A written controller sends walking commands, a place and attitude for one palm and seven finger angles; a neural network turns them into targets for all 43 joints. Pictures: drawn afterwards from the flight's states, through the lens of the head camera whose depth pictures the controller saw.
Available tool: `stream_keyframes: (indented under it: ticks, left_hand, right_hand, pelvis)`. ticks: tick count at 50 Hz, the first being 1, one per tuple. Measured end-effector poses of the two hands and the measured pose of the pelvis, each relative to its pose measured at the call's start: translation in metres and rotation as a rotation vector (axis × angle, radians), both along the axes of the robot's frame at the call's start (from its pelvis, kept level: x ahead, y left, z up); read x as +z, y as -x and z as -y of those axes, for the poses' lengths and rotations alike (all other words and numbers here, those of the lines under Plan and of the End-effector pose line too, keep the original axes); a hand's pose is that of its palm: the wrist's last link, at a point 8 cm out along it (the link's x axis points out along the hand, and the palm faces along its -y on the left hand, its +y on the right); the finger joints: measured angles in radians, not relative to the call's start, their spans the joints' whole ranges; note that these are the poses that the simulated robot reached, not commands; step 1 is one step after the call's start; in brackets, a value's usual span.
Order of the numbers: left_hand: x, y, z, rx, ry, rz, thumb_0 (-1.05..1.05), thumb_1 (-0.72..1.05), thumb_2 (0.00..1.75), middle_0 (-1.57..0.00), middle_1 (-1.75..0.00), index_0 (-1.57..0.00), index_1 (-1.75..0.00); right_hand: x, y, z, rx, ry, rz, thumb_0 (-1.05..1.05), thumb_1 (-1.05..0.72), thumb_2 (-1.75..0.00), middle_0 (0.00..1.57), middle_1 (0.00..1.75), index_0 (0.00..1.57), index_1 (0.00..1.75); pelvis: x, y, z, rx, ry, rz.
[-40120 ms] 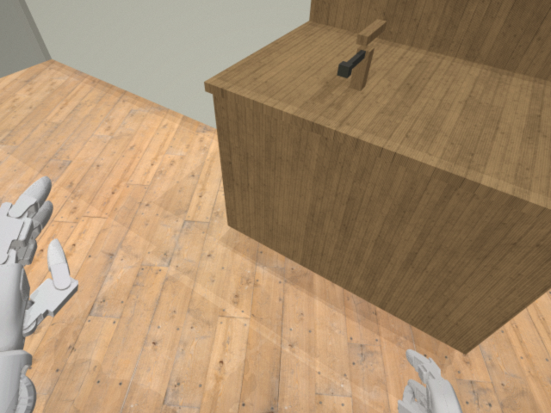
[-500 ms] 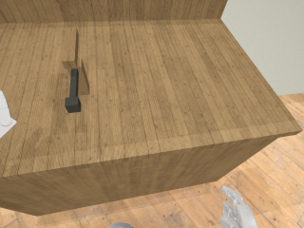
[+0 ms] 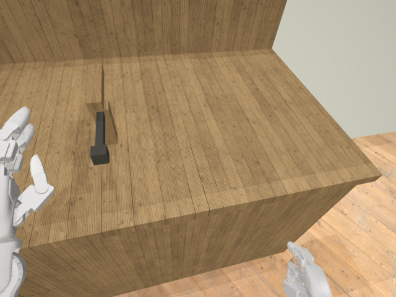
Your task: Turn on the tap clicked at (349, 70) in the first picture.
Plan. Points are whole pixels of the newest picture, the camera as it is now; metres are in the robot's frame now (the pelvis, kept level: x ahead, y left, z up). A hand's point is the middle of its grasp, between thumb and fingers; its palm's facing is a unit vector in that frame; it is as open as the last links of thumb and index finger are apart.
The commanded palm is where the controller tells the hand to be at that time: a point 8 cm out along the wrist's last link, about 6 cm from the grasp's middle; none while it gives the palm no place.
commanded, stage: come to a stop and stand still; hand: left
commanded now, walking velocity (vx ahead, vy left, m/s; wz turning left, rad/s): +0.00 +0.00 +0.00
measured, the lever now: (100, 154) +0.33 +0.23 +0.11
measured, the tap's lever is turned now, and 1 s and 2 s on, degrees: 0 0 0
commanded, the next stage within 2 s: look again from close up in 0.28 s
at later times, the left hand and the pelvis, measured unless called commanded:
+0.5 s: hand (52, 189) +0.22 +0.25 +0.16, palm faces +0.37 -0.86 -0.36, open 7.4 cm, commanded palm +0.16 +0.28 +0.18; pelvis +0.00 +0.00 +0.00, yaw +0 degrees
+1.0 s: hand (56, 188) +0.22 +0.24 +0.16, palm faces +0.37 -0.86 -0.36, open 7.4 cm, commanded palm +0.16 +0.27 +0.18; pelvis +0.00 -0.01 +0.00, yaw +0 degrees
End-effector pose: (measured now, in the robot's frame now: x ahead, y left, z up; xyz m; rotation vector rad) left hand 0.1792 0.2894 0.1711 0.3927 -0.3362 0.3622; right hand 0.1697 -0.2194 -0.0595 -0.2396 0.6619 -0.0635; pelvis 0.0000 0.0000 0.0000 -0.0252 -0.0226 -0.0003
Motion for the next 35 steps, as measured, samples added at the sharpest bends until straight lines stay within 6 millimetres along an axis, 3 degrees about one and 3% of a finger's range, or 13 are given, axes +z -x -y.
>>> stream_keyframes:
  ticks: [8,24,35]
  left_hand:
    - [0.002,-0.003,0.002,-0.035,-0.036,-0.031,0.02,0.89,0.90,-0.21,-0.30,-0.20,-0.30]
    - [-0.002,-0.002,0.001,-0.009,-0.021,-0.061,0.02,0.89,0.90,-0.21,-0.30,-0.20,-0.30]
    - [-0.001,-0.001,0.002,-0.012,-0.036,-0.088,0.02,0.89,0.90,-0.21,-0.30,-0.21,-0.30]
  right_hand:
    - [0.006,-0.005,0.000,-0.018,0.003,0.019,0.01,-0.90,-0.90,0.20,0.30,0.20,0.30]
    - [-0.004,0.001,-0.007,-0.006,-0.009,-0.036,0.01,-0.90,-0.90,0.20,0.30,0.20,0.30]
    - [-0.002,-0.002,-0.001,-0.022,-0.005,-0.036,0.01,-0.90,-0.90,0.20,0.30,0.20,0.30]
  pelvis:
    - [0.001,0.000,0.000,-0.003,0.002,-0.001]
    - [0.002,0.000,-0.001,0.000,0.001,-0.001]
    - [0.003,-0.003,0.001,-0.001,0.003,-0.004]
